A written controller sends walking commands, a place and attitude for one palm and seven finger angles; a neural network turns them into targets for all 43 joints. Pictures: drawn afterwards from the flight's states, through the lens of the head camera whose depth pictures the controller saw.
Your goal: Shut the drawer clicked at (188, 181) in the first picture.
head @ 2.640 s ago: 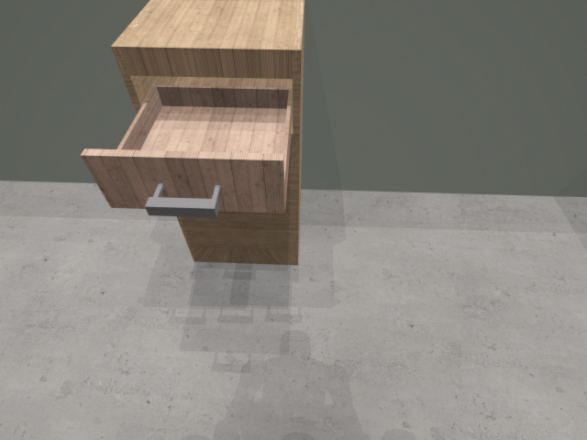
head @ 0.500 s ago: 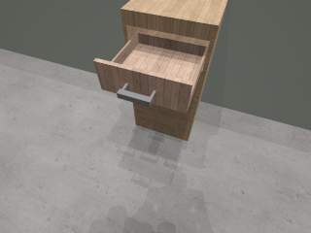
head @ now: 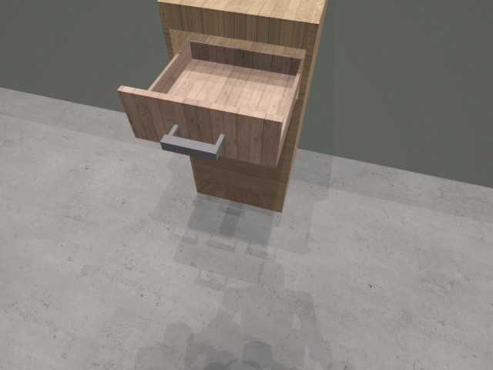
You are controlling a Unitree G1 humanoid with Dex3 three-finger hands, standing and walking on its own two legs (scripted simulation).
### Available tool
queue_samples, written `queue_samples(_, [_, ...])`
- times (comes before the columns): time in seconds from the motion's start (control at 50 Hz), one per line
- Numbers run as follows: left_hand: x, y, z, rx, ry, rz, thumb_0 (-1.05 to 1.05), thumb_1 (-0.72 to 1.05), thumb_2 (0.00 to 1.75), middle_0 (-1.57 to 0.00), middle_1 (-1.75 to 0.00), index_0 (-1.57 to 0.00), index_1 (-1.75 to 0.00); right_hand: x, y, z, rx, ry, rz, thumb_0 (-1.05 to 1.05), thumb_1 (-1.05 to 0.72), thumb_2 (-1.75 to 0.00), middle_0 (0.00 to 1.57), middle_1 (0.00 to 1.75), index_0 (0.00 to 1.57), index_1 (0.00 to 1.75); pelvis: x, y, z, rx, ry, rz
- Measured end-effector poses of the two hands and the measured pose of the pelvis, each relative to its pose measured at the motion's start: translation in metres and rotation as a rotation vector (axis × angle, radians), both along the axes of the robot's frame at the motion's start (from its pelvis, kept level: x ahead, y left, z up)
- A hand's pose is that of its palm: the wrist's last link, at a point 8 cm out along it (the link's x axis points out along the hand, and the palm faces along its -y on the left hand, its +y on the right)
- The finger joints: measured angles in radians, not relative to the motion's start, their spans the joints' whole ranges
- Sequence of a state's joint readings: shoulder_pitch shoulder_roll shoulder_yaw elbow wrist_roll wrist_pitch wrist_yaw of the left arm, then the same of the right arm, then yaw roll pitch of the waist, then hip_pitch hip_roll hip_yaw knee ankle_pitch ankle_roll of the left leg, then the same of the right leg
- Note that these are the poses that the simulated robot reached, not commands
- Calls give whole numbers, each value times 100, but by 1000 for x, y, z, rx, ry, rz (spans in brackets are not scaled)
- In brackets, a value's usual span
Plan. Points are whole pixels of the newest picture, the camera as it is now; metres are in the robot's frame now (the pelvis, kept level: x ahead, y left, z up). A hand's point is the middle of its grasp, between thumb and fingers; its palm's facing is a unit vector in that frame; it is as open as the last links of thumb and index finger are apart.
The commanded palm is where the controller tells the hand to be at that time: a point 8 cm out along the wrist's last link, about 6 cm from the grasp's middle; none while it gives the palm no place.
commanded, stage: turn to face it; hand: left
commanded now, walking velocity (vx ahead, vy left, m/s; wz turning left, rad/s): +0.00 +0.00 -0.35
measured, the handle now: (194, 140) +0.58 +0.16 -0.03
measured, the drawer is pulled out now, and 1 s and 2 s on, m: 0.30 0.30 0.30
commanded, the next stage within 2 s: take the last steps up to it in 0.44 s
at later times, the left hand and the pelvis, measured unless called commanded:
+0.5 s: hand out of the picture +0.04 +0.18 -0.17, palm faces -0.03 -0.97 -0.22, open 7.4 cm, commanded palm none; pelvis -0.01 -0.01 +0.01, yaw -7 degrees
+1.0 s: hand out of the picture +0.08 +0.14 -0.16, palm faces -0.11 -0.97 -0.21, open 7.4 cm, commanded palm none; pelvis +0.04 -0.04 +0.01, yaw -9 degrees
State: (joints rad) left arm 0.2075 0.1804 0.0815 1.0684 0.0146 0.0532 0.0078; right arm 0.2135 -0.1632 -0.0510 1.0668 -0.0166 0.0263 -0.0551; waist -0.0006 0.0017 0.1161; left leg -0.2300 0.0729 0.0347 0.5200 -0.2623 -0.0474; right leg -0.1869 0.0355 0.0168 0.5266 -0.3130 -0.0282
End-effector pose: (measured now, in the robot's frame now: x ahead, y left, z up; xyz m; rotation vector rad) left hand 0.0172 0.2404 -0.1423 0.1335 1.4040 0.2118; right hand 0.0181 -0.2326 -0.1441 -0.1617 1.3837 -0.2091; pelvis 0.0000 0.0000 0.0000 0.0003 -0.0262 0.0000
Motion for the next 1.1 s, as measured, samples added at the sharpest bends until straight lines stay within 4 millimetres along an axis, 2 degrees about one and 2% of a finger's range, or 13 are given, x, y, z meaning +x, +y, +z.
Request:
queue_samples(0.1, [16, 5, 0, 27, -32, -42, 0, 90, 90, -20, -30, -20, -30, -7, -12, -5, -11, -13, -20, 0, -90, -90, 20, 30, 20, 30, -8, -6, -5, 18, 12, -33])
queue_samples(0.18, [26, -1, 6, 57, -72, -62, 0, 91, 90, -20, -30, -20, -30, -8, -28, -14, 0, -7, -20, 0, -90, -90, 20, 30, 20, 30, -12, -17, -9, 10, 8, -34])
queue_samples(0.3, [20, -12, 18, 66, -60, -77, 0, 90, 90, -20, -30, -20, -30, 13, -42, 0, -8, -52, -29, 0, -91, -90, 20, 30, 20, 30, -14, -23, 4, 34, 24, -61])
queue_samples(0.44, [15, -17, 16, 29, -37, -106, 0, 90, 90, -20, -30, -20, -30, 45, -38, 19, -20, -176, -38, 0, -91, -90, 20, 30, 20, 30, -14, -19, 10, 33, 29, -107])
queue_samples(0.54, [22, -10, -1, -8, -48, -116, 0, 90, 90, -20, -30, -20, -30, 50, -25, 21, -48, -238, -41, 0, -90, -90, 20, 30, 20, 30, -14, -6, 0, -7, 34, -125])
queue_samples(0.62, [36, -6, -4, -18, -74, -139, 0, 90, 90, -20, -30, -20, -30, 29, -17, 23, -51, -199, -32, 0, -90, -90, 20, 30, 20, 30, -17, -6, 2, 5, 19, -144])
queue_samples(0.72, [59, -15, 7, -20, -110, -189, 0, 91, 90, -20, -30, -20, -30, -11, -15, 17, -11, -112, -68, 0, -90, -90, 20, 30, 20, 30, -12, -14, 6, -1, 20, -162])
queue_samples(0.78, [74, -27, 13, -11, -131, -228, 0, 91, 90, -20, -30, -20, -30, -37, -22, 8, 15, -48, -115, 0, -91, -90, 21, 30, 20, 30, -5, -24, 5, -1, 23, -174])
queue_samples(0.82, [82, -34, 9, 5, -154, -247, 0, 91, 90, -20, -30, -20, -30, -53, -30, -3, 33, -4, -149, 0, -91, -90, 21, 30, 20, 30, 1, -34, -4, 18, 27, -180])
queue_samples(0.88, [81, -44, 12, 13, -142, -235, 0, 91, 90, -20, -30, -20, -30, -64, -40, -6, 44, 69, -165, 0, -91, -90, 20, 30, 20, 30, 10, -39, -2, 2, 13, -164])
queue_samples(0.92, [76, -49, 15, 11, -112, -219, 0, 91, 90, -20, -30, -20, -30, -60, -46, 0, 44, 85, -171, 0, -91, -90, 20, 30, 20, 30, 20, -42, 3, 7, 12, -158])
queue_samples(0.98, [68, -53, 17, -2, -54, -198, 0, 90, 90, -20, -30, -20, -30, -40, -52, 9, 39, 74, -173, 1, -91, -90, 20, 30, 20, 30, 36, -45, 9, 20, 14, -155])
queue_samples(1.1, [64, -52, 6, -41, 60, -145, 0, 90, 90, -20, -30, -20, -30, 35, -50, 13, 27, -8, -125, 0, -91, -90, 20, 30, 19, 30, 76, -40, 7, 18, 16, -145])
